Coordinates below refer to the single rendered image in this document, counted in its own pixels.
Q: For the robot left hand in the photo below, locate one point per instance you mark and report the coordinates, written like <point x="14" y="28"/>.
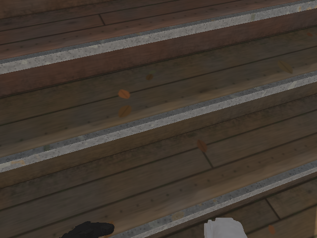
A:
<point x="90" y="229"/>

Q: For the right robot thigh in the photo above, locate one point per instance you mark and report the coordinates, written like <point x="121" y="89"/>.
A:
<point x="223" y="227"/>

